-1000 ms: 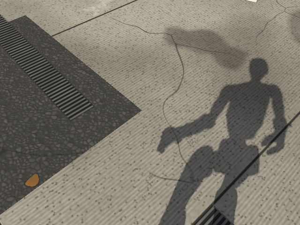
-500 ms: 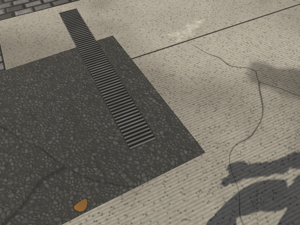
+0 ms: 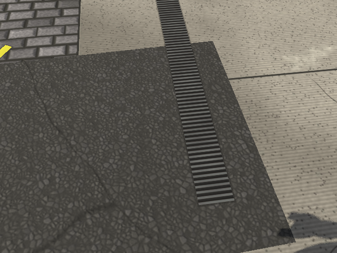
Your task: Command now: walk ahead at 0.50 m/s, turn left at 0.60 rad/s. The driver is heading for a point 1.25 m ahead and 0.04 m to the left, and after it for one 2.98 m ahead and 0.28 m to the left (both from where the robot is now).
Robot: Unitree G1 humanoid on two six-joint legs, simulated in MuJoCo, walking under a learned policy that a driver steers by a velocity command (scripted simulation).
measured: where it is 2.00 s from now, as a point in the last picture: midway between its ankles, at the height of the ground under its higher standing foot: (147, 119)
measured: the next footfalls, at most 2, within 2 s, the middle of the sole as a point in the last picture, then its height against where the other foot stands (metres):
right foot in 0.30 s outside the picture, level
left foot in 0.84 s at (136, 207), level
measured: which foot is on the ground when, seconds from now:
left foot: down 0.00-0.32, up 0.34-0.82, down 0.84-1.00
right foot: up 0.00-0.28, down 0.30-0.84, up 0.86-1.00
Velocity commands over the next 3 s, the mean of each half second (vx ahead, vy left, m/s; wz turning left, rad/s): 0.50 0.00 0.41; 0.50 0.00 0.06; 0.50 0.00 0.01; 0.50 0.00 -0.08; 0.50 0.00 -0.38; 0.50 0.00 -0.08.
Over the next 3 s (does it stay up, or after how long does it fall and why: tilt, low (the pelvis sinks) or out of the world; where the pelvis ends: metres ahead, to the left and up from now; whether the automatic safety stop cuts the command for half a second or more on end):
stays up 1.66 0.16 -0.01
